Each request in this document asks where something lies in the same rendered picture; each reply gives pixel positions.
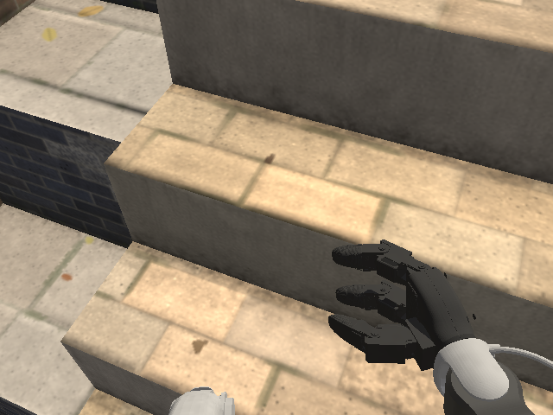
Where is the left robot thigh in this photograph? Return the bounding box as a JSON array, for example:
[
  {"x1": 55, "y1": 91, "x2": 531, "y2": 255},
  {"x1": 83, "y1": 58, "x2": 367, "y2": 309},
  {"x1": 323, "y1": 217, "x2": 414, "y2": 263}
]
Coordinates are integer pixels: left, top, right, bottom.
[{"x1": 169, "y1": 390, "x2": 235, "y2": 415}]

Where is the robot right hand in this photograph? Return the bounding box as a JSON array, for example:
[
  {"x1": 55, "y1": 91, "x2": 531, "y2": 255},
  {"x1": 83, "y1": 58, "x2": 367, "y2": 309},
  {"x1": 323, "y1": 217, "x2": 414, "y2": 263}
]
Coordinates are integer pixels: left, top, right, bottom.
[{"x1": 328, "y1": 239, "x2": 476, "y2": 371}]

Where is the right robot forearm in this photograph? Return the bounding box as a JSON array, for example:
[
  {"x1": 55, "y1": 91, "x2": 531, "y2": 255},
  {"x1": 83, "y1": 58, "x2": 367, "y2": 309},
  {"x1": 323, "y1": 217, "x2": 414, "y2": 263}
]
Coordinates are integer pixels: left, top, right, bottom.
[{"x1": 433, "y1": 338, "x2": 535, "y2": 415}]

